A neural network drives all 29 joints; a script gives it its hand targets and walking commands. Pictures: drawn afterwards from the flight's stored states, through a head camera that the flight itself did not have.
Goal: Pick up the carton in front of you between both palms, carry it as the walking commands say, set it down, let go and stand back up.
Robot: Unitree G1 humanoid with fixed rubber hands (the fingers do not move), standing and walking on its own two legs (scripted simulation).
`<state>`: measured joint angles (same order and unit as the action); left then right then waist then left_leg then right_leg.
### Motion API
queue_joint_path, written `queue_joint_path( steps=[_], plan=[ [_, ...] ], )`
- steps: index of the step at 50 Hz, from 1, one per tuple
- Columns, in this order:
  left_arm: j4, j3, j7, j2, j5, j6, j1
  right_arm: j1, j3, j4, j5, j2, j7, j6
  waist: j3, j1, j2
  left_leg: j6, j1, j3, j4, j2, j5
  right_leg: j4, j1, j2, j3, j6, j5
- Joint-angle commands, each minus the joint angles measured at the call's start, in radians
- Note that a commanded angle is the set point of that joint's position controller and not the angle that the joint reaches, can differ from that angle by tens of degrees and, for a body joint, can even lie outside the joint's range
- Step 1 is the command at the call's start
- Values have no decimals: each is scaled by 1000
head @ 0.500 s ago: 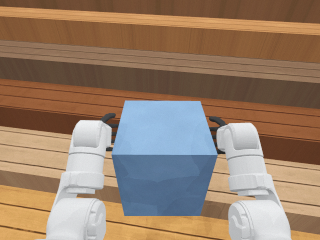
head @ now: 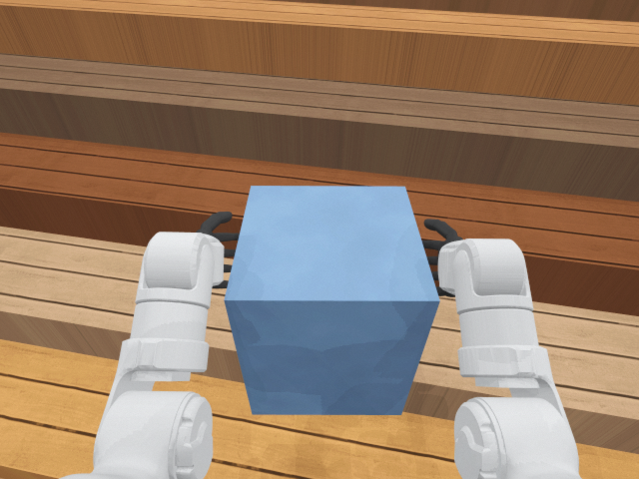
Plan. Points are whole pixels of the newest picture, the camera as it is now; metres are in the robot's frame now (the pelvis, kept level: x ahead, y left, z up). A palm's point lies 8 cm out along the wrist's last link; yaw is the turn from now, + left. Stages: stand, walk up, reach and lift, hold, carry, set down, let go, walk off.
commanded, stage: carry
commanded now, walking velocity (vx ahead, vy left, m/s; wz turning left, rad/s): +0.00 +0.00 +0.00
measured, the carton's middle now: (327, 302) +0.35 +0.00 +0.05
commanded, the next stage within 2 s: none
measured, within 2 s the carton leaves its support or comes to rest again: neither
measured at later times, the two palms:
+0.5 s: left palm (201, 272) +0.33 +0.15 +0.14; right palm (452, 277) +0.33 -0.15 +0.13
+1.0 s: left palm (200, 276) +0.33 +0.15 +0.13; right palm (452, 282) +0.33 -0.14 +0.13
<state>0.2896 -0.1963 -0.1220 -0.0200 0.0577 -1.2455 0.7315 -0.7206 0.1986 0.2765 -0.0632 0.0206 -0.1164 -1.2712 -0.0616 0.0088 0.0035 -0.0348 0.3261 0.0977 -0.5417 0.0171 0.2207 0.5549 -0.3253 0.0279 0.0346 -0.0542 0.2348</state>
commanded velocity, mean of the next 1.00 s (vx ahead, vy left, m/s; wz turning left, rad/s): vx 0.00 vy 0.00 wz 0.00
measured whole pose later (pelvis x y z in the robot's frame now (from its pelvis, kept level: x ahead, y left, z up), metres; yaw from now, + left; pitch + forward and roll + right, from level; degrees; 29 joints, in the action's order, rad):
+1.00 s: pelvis -0.02 +0.00 +0.00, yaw +0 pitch +1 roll +0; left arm 0.27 -0.20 -0.12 -0.02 0.06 -1.25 0.72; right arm -0.71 0.19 0.27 -0.06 0.02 -0.12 -1.26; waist -0.06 0.01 0.00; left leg -0.04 0.37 0.10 -0.54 0.01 0.18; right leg 0.56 -0.37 0.02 0.04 -0.05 0.20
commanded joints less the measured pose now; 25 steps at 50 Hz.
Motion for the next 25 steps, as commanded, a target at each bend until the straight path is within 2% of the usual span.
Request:
queue_joint_path(
  steps=[1, 12, 25],
  plan=[
    [-143, 497, 233, 1141, -436, 28, 755, -801, -508, -163, 438, -1135, 213, 54, -411, 6, 9, -83, -143, -120, 64, 117, -79, -74, 134, -151, -135, -88, -214],
    [-148, 501, 234, 1140, -433, 27, 751, -799, -508, -165, 439, -1135, 214, 57, -403, 6, 7, -78, -121, -116, 80, 111, -26, -90, 115, -141, -135, -94, -135],
    [-142, 506, 236, 1145, -437, 31, 749, -787, -502, -161, 429, -1126, 211, 60, -400, 3, 1, -82, -111, -118, 83, 111, -18, -92, 95, -137, -133, -93, -100]
  ],
)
